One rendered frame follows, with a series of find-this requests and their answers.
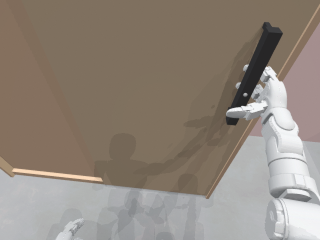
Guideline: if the handle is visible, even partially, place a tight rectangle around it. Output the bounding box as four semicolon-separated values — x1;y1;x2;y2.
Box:
226;22;283;126

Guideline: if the left robot hand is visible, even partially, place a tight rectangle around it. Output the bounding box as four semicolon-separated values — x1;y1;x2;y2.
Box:
55;218;85;240

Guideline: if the wardrobe door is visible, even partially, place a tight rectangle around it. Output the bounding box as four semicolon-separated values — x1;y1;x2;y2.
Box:
0;0;101;178
21;0;320;196

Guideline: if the robot right upper arm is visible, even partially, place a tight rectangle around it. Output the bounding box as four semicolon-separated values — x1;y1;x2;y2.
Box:
264;197;320;240

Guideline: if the robot right forearm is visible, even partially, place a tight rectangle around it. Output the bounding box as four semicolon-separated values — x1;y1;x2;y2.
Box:
261;107;320;205

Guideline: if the right robot hand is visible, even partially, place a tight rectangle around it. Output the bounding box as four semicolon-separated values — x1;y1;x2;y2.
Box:
226;64;287;121

